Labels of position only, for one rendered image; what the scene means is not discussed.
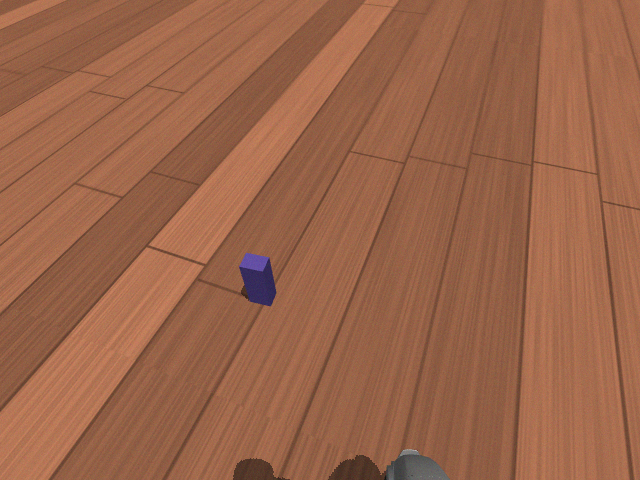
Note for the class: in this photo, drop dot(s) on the carton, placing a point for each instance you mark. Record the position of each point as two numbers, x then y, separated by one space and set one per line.
258 278

